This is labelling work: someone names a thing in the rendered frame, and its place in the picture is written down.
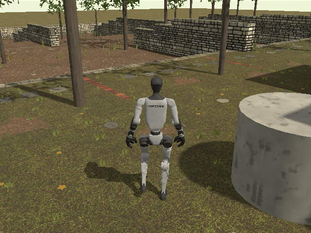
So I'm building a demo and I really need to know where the right robot upper arm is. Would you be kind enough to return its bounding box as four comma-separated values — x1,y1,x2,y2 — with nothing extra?
166,98,179,125

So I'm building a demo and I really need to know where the left robot upper arm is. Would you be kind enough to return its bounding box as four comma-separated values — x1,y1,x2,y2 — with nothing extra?
133,98,146,125

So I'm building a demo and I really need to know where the left robot shin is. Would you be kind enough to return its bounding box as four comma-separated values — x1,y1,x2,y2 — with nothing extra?
141,153,148,186

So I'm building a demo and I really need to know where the robot left forearm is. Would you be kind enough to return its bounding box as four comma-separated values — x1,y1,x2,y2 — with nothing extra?
127,117,137,138

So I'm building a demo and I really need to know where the left robot hand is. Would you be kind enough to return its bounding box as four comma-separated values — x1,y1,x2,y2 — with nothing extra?
126,137,137,148

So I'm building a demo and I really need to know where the humanoid robot torso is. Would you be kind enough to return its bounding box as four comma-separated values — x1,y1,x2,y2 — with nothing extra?
145,97,167,146

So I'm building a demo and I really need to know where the right robot hand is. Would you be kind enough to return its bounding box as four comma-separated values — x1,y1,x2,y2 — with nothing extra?
174,136,185,147

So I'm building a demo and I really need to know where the robot right forearm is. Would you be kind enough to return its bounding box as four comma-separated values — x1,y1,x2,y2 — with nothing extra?
175,118,184,137

